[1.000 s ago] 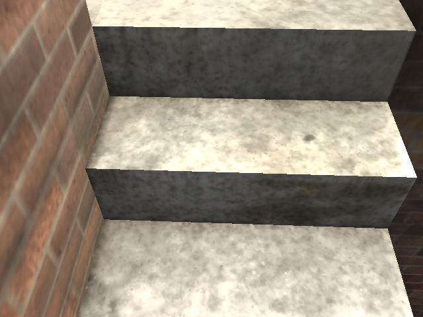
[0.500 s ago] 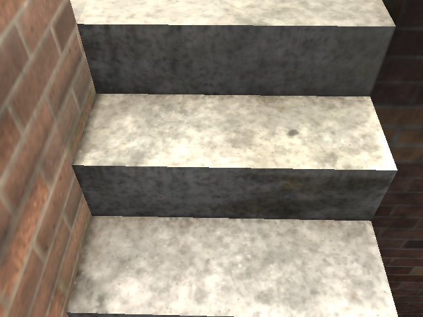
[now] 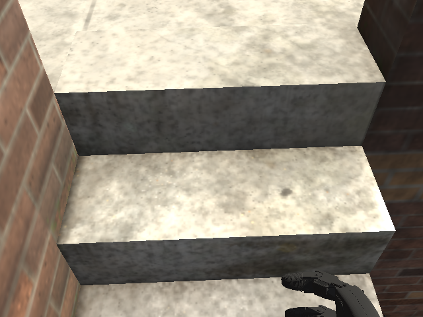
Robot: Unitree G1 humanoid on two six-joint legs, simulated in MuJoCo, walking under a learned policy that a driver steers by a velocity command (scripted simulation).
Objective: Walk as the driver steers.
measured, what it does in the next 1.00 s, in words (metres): climbs: right foot 0.20 m higher, then left foot 0.20 m higher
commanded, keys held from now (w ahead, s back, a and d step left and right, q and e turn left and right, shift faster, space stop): w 1.00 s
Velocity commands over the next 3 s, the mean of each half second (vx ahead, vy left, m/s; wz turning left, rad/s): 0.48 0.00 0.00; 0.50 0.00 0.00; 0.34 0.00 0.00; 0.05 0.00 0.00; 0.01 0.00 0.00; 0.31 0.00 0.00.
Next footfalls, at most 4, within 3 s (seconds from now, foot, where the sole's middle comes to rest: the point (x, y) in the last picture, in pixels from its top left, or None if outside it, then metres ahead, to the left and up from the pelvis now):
0.50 right None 0.35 -0.06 -0.44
0.94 left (144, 196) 0.60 0.18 -0.25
1.50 right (264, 55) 0.86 -0.10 -0.05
2.12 left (154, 55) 0.86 0.15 -0.05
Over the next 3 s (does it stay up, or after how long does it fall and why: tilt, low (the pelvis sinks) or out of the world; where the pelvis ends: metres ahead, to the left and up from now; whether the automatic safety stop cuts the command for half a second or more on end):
stays up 0.91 0.05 0.73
